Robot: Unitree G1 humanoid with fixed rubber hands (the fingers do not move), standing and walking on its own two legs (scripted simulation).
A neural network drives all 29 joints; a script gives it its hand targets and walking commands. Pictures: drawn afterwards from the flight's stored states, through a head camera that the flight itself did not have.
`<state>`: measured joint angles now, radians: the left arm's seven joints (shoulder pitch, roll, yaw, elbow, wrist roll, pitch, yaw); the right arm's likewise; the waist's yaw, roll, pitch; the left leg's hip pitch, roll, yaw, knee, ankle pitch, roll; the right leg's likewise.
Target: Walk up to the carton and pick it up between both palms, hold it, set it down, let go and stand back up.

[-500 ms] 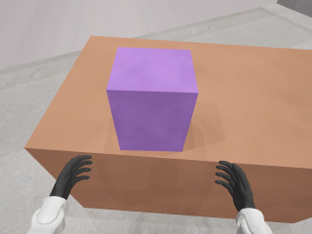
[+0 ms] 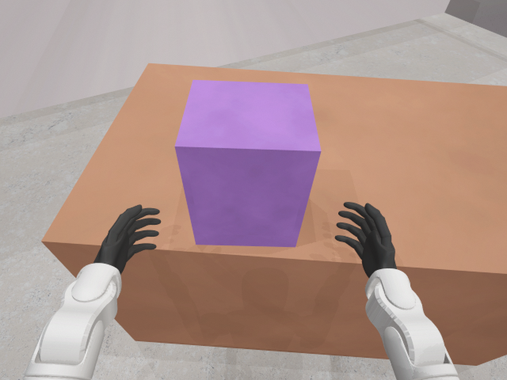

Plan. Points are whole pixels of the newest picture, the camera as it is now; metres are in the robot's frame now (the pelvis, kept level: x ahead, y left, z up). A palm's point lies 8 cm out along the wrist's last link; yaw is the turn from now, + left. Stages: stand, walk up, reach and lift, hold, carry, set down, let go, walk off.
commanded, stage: reach and lift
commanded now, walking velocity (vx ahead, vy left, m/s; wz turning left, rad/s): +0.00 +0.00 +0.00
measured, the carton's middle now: (248, 169) +0.48 +0.06 +0.06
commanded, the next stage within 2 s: none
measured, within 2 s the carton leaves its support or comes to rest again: neither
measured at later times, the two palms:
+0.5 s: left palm (121, 191) +0.35 +0.24 +0.13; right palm (368, 189) +0.38 -0.13 +0.14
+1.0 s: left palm (103, 136) +0.39 +0.26 +0.19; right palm (375, 140) +0.43 -0.13 +0.20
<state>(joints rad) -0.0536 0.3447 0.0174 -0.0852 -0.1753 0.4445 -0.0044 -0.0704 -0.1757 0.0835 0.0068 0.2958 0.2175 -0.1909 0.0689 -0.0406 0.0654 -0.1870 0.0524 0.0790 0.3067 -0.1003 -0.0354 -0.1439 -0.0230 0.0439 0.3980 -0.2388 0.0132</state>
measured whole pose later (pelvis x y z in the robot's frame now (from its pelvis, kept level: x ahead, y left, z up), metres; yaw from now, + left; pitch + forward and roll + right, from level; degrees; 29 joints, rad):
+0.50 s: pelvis +0.00 +0.00 +0.00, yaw +0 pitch -1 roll +1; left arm -0.51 0.35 0.05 0.19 -0.18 0.64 0.04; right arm -0.55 -0.20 0.03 0.28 0.35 0.41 -0.20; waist 0.06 -0.04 0.06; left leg -0.19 0.05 0.08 0.31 -0.09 -0.03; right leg -0.14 -0.02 0.04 0.40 -0.23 0.01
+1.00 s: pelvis -0.01 +0.00 +0.00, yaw +0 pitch -1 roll +1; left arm -0.89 0.41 0.06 0.64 -0.20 0.61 0.07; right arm -0.92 -0.26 0.03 0.68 0.42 0.46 -0.20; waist 0.05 -0.04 0.00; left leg -0.21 0.05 0.08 0.32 -0.10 -0.03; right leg -0.16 -0.02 0.04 0.40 -0.23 0.02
